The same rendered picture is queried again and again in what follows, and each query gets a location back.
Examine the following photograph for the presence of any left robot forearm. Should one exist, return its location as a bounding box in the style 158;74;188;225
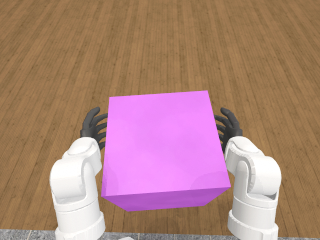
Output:
49;137;106;240

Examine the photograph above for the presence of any robot left hand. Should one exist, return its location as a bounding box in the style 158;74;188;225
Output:
80;106;108;150

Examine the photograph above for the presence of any carton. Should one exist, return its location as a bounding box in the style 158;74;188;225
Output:
101;90;231;212

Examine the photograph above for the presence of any right robot forearm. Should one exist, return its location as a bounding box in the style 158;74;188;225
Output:
224;136;282;240

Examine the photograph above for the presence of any robot right hand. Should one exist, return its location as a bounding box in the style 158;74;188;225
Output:
213;107;243;154

